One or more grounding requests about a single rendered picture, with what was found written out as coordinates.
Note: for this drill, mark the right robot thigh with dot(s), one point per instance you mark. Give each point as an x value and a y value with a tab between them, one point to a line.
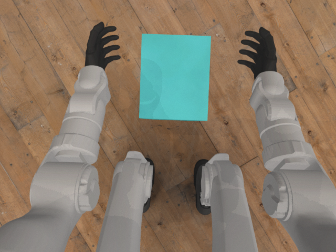
232	226

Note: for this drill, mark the left robot upper arm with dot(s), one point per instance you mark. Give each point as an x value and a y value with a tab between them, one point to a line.
60	194

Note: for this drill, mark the right robot upper arm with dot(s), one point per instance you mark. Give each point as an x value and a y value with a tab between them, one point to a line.
304	201

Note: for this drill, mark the robot right foot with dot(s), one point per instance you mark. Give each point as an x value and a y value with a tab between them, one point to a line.
203	209

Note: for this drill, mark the carton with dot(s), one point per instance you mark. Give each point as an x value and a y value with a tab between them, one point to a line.
174	80

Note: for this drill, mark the robot right forearm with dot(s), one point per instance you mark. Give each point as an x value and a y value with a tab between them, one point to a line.
279	129

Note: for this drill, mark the robot left forearm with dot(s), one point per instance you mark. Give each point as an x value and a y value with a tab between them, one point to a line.
78	138

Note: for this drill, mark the left robot hand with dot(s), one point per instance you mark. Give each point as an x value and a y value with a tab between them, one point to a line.
96	52

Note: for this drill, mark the right robot hand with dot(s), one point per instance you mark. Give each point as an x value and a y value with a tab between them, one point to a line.
265	59

